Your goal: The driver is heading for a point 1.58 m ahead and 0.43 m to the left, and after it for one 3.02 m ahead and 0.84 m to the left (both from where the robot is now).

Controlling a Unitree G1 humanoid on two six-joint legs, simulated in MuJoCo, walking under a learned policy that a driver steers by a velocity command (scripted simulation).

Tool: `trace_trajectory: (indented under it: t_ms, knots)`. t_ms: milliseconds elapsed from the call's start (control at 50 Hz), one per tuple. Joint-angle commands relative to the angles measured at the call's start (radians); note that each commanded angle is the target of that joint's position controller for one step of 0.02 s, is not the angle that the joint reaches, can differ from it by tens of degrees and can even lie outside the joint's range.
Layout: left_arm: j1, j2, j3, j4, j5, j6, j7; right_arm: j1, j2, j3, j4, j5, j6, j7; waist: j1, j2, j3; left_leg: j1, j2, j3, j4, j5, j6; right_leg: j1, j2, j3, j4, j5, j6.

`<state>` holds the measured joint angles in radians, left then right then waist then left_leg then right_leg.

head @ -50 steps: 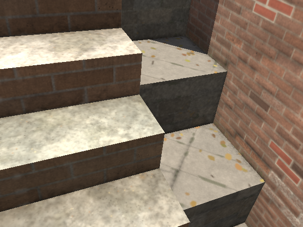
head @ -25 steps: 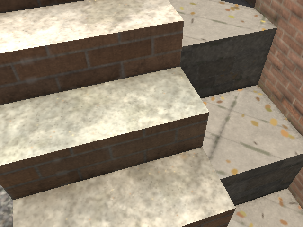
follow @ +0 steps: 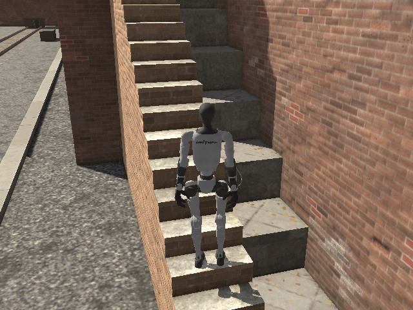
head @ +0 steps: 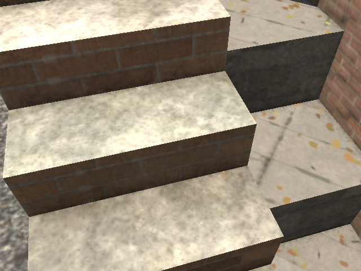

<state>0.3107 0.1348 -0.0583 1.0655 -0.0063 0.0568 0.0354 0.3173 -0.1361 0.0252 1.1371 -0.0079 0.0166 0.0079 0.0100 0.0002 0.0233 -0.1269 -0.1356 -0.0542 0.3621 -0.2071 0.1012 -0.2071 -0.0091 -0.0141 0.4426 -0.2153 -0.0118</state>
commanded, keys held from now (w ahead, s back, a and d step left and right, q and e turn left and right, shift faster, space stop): no key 0.80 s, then w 0.20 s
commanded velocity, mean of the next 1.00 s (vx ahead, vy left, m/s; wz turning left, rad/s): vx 0.04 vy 0.00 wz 0.00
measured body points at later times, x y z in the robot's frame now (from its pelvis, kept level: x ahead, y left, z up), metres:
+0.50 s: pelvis +0.00 +0.00 +0.00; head +0.01 -0.01 +0.45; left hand -0.01 +0.21 -0.16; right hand -0.03 -0.21 -0.16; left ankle -0.01 +0.06 -0.74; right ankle +0.01 -0.11 -0.74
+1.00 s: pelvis +0.03 +0.00 +0.00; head +0.03 -0.02 +0.45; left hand +0.01 +0.21 -0.16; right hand +0.01 -0.22 -0.17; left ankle -0.01 +0.06 -0.74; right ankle +0.01 -0.11 -0.74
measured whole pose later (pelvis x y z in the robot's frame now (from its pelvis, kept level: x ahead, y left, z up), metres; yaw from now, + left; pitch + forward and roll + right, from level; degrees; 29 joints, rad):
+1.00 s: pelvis +0.03 +0.00 +0.00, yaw +0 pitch +0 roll +1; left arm 0.36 0.14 -0.06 1.07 0.00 0.03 0.03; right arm 0.36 -0.16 0.02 1.10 0.00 -0.01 0.03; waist 0.00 0.01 -0.01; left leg -0.10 -0.13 -0.05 0.38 -0.26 0.11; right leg -0.20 -0.01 -0.03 0.49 -0.29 -0.05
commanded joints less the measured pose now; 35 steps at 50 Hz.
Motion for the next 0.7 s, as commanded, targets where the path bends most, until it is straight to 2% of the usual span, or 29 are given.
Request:
trace_trajectory:
  t_ms: [20, 280, 620, 660, 700]
  knots:
    - [0.047, 0.080, 0.014, -0.019, 0.000, -0.005, 0.006, 0.063, -0.065, -0.007, -0.008, 0.000, -0.003, -0.004, -0.002, 0.000, 0.075, -0.102, 0.126, -0.102, -0.103, -0.014, 0.009, -0.001, -0.051, 0.035, -0.074, -0.014, -0.051]
    - [0.065, 0.080, 0.016, -0.005, -0.002, -0.010, 0.003, 0.089, -0.061, -0.003, -0.003, 0.002, -0.004, -0.008, -0.004, -0.005, 0.073, -0.079, 0.131, -0.106, -0.102, 0.039, 0.009, 0.004, -0.050, 0.035, -0.081, 0.012, -0.050]
    - [0.079, 0.089, 0.018, -0.006, -0.002, -0.010, -0.001, 0.105, -0.070, -0.003, -0.002, 0.003, -0.008, -0.004, -0.001, -0.005, 0.055, -0.043, 0.134, -0.098, -0.089, 0.153, 0.007, 0.019, -0.051, 0.031, -0.084, 0.069, -0.048]
    - [0.086, 0.071, 0.013, -0.005, 0.001, -0.007, -0.006, 0.101, -0.062, 0.002, -0.003, -0.003, -0.010, 0.005, 0.002, 0.005, 0.052, -0.041, 0.134, -0.097, -0.086, 0.164, 0.005, 0.020, -0.053, 0.031, -0.079, 0.070, -0.045]
    - [0.089, 0.077, 0.014, -0.005, 0.002, -0.007, -0.009, 0.104, -0.065, 0.002, -0.002, -0.001, -0.011, 0.009, 0.001, 0.000, 0.054, -0.037, 0.136, -0.097, -0.084, 0.177, 0.005, 0.018, -0.053, 0.031, -0.079, 0.073, -0.045]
